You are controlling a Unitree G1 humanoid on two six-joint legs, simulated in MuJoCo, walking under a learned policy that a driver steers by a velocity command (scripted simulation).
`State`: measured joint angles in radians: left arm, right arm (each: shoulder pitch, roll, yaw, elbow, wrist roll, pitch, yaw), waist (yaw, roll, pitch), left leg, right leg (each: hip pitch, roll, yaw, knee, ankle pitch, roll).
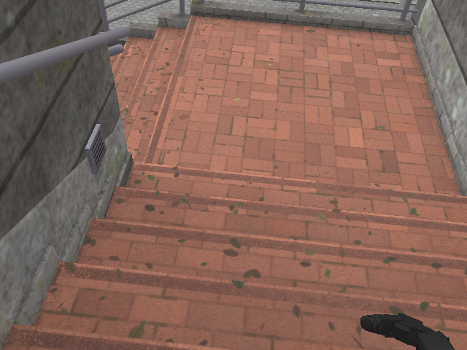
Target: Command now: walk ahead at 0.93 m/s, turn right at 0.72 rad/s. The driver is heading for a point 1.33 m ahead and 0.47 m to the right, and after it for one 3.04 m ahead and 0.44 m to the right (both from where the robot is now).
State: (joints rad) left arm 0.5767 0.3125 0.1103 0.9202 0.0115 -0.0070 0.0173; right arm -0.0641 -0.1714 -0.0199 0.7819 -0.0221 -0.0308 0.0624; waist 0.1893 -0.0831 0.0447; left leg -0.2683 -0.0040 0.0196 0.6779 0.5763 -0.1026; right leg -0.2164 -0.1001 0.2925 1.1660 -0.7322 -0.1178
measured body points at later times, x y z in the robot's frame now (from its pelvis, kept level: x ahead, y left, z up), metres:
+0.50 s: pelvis +0.38 +0.04 -0.28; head +0.39 +0.07 +0.17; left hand +0.46 +0.30 -0.44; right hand +0.40 -0.20 -0.40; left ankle +0.36 +0.21 -0.80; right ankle +0.37 +0.07 -0.95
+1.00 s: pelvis +0.73 -0.01 -0.38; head +0.73 -0.02 +0.07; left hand +1.04 +0.04 -0.48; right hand +0.52 -0.17 -0.53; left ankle +0.78 +0.11 -1.10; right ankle +0.67 -0.08 -0.90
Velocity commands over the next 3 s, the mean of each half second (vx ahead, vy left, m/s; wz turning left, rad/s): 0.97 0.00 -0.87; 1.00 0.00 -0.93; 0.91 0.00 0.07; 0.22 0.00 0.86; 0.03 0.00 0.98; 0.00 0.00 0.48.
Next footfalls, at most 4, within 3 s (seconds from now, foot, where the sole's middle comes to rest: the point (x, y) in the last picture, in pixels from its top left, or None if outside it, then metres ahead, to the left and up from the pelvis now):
0.36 right None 0.41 0.06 -0.99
0.80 left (248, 308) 0.81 0.08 -1.14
1.24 right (362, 313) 0.88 -0.36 -1.14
1.66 left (383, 273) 1.17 -0.50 -1.29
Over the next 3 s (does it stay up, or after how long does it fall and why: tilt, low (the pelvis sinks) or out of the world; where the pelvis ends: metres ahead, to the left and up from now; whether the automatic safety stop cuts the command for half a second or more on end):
stays up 1.11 -0.60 -0.51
